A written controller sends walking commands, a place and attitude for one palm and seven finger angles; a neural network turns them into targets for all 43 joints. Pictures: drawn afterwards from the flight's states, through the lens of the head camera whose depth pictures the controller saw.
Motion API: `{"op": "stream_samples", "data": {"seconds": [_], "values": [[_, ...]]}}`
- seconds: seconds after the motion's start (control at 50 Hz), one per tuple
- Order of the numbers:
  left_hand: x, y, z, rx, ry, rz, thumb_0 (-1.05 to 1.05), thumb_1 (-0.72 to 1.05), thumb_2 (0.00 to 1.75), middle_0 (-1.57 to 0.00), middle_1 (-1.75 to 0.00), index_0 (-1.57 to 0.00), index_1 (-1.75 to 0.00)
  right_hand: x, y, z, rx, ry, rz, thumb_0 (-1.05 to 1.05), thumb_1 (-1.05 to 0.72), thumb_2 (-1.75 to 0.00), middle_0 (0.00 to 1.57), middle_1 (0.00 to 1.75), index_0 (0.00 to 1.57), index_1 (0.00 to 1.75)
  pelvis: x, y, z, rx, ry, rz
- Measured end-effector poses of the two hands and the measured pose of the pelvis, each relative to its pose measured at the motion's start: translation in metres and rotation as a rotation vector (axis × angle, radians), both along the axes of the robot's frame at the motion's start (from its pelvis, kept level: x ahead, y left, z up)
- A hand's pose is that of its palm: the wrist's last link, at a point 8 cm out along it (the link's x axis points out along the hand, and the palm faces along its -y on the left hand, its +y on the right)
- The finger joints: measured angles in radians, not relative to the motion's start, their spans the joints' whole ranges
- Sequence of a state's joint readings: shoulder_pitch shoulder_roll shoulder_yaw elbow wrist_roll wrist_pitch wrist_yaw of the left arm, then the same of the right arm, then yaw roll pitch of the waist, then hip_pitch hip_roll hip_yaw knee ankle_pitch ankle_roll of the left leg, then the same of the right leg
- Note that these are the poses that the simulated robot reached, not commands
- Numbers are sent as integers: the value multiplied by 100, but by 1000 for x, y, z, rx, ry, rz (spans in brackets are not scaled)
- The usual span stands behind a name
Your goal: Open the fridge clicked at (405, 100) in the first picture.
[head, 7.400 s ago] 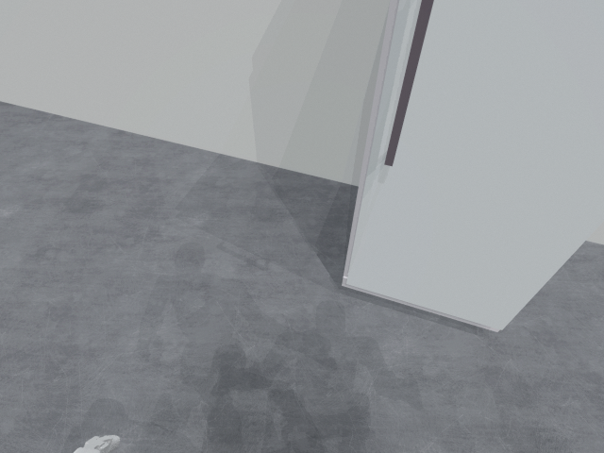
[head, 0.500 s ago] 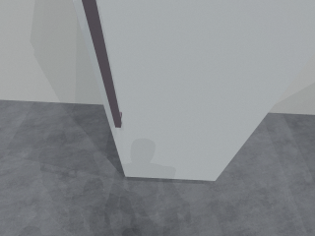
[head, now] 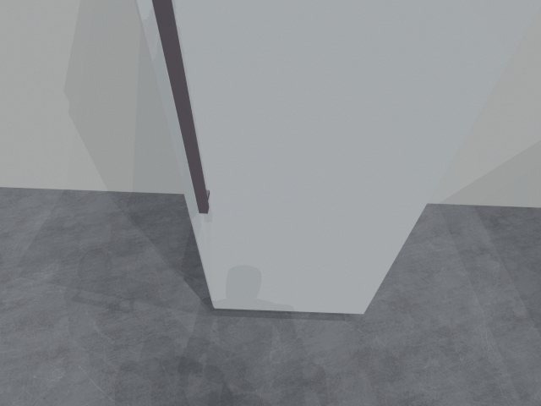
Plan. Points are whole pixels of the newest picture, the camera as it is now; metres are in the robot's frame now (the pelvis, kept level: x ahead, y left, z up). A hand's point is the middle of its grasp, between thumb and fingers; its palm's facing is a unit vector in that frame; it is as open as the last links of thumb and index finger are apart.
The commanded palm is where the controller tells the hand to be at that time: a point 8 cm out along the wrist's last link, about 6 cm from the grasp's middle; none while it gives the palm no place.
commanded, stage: come to a stop and stand still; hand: left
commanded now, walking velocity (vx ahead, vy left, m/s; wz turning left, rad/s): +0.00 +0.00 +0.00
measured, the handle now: (189, 120) +0.52 +0.18 +0.15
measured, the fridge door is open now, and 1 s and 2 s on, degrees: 0 0 0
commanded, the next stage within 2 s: look again from close up in 0.82 s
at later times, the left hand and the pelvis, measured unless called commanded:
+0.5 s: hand out of the picture -0.03 +0.18 -0.18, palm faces +0.01 -0.98 -0.18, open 7.4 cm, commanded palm none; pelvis -0.01 +0.02 -0.01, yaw +1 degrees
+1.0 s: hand out of the picture +0.02 +0.21 -0.17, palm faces +0.01 -0.97 -0.23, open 7.4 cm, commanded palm none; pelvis +0.00 +0.02 +0.00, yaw +0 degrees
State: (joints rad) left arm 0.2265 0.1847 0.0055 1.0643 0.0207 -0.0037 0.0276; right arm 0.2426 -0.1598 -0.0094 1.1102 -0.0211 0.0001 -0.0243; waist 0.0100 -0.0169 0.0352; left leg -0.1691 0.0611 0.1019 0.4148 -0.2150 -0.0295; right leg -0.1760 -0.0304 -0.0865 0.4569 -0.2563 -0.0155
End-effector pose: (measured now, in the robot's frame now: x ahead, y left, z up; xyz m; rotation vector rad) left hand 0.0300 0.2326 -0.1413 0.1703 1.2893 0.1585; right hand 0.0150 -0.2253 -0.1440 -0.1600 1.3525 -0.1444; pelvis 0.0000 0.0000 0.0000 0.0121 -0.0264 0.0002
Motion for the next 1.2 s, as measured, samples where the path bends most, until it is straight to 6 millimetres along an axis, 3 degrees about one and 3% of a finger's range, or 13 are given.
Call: {"op": "stream_samples", "data": {"seconds": [0.18, 0.32, 0.46, 0.64, 0.78, 1.2], "values": [[-48, -6, -4, -22, 113, 26, 1, 91, 90, -20, -30, -20, -30, -51, 11, 0, 22, 120, -23, 0, -91, -90, 20, 30, 19, 30, -8, 1, 1, -3, 7, 3], [-68, -12, -6, -41, 160, 43, 1, 91, 90, -19, -30, -20, -30, -64, 20, 0, 35, 151, -33, 0, -91, -90, 20, 30, 19, 30, -10, 2, 1, -5, 10, 6], [-66, -10, -10, -41, 140, 19, 1, 90, 90, -20, -30, -20, -30, -43, 26, -9, 44, 73, -28, 0, -91, -90, 20, 30, 19, 30, -11, 13, -6, -27, 17, 10], [-30, 18, -4, 7, 37, 14, 1, 91, 90, -20, -30, -20, -30, -18, 33, -12, 33, -14, 4, 2, -94, -90, 20, 30, 20, 30, -6, 26, -7, -8, 12, 11], [-15, 30, 2, 29, 12, 0, 1, 91, 90, -19, -30, -20, -30, -7, 30, -8, 23, -28, 11, 2, -93, -90, 20, 30, 20, 30, -2, 28, -4, -2, 15, 4], [-16, 10, -4, -12, 70, -3, 1, 90, 90, -20, -30, -20, -30, 11, 15, -2, 2, -13, 9, 1, -91, -90, 20, 30, 20, 30, 8, 17, -2, -1, 15, -8]]}}
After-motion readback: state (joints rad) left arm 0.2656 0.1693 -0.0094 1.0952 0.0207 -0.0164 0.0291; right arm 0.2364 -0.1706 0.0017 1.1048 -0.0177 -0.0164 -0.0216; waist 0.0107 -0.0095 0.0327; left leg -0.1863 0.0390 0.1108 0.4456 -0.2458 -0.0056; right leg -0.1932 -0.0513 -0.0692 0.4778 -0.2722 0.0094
